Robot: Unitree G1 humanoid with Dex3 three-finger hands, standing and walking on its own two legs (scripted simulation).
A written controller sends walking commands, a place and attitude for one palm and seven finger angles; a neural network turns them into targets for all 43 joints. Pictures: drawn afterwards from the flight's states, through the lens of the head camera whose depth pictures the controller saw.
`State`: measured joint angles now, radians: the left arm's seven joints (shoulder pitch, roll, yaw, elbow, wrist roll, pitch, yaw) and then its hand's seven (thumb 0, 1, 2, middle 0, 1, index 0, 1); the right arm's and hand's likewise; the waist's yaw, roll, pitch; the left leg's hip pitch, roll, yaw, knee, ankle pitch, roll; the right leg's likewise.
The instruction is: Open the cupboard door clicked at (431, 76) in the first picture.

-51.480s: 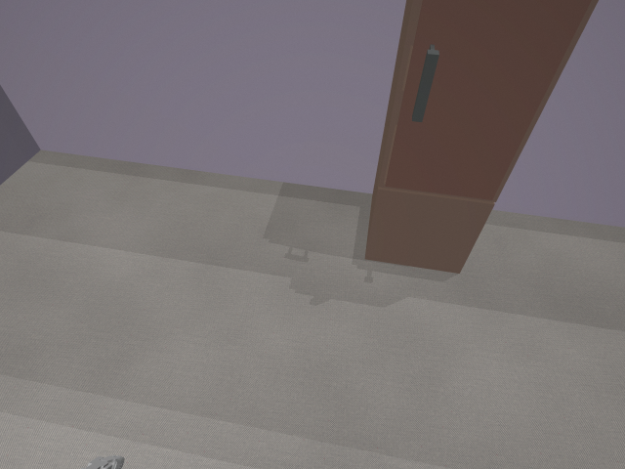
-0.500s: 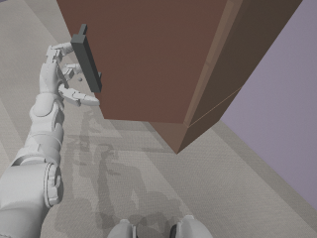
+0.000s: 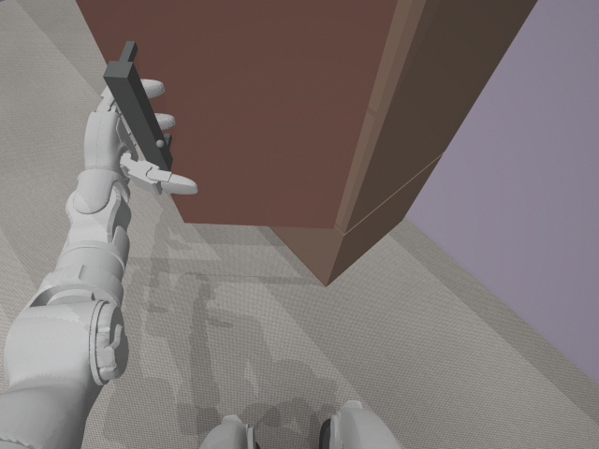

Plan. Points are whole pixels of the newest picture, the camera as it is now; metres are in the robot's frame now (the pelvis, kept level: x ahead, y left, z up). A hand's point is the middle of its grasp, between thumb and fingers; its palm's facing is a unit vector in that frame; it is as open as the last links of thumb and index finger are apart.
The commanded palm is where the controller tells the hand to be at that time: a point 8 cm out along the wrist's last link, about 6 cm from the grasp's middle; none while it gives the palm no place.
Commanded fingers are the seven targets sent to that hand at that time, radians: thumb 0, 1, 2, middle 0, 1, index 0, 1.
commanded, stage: slide the fingers in behind the handle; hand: left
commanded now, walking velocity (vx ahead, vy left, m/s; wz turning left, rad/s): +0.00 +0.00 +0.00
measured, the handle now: (147, 112) +0.55 +0.19 +0.08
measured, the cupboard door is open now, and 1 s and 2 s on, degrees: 47 48 86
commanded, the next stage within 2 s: close the thumb around the handle in 0.16 s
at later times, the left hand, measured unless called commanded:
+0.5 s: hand (159, 143) +0.49 +0.16 +0.08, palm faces -0.01 -1.00 -0.02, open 12.6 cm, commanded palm +0.47 +0.19 +0.08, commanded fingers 0.00 0.23 0.61 -0.35 -1.28 -0.35 -1.28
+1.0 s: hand (158, 144) +0.49 +0.16 +0.08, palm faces -0.01 -1.00 -0.02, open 6.1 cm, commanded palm +0.47 +0.20 +0.08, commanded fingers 0.00 0.90 0.90 -0.40 -1.35 -0.40 -1.35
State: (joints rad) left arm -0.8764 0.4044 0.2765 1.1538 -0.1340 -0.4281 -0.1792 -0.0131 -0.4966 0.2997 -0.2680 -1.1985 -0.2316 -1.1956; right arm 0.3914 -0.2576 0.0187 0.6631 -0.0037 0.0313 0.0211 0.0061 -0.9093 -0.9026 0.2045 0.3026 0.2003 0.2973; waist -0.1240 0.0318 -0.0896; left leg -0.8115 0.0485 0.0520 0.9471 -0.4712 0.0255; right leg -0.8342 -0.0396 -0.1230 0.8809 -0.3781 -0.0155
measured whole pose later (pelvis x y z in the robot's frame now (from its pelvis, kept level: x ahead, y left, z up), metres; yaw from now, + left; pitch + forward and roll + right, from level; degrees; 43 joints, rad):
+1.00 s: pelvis +0.01 +0.01 +0.00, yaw -1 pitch +19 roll -2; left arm -0.83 0.38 0.28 1.11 -0.14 -0.42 -0.17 0.01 0.71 0.80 -0.33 -1.34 -0.31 -1.34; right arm 0.39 -0.26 0.01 0.66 0.00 0.05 0.02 0.01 -0.91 -0.90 0.20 0.30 0.20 0.30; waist -0.12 0.03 -0.10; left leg -0.78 0.05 0.06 0.93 -0.48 0.03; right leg -0.81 -0.03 -0.11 0.86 -0.38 -0.01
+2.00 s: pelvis +0.03 -0.03 +0.02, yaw +0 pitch +8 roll +0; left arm 0.18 -0.09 -0.14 0.04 0.07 -0.19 0.48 0.03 0.63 0.74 -0.30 -1.23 -0.31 -1.29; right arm 0.17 -0.16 0.02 0.51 -0.05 0.07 0.01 0.01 -0.91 -0.90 0.20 0.30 0.20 0.30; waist 0.00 0.03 -0.11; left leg -0.46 0.05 0.05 0.77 -0.45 -0.02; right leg -0.52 -0.02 -0.11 0.78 -0.41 -0.05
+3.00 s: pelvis -0.02 -0.02 +0.01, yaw +1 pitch +7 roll +0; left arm 0.05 -0.09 -0.26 0.13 0.10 -0.18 0.57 -0.01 -0.48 0.31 -0.25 -0.82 -0.24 -0.81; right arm 0.20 -0.18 0.01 0.57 -0.05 -0.01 0.01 0.01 -0.91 -0.90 0.20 0.30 0.20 0.30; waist 0.00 0.04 -0.09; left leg -0.56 0.02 0.02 0.88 -0.44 -0.01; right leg -0.60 -0.04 -0.12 0.87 -0.39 -0.04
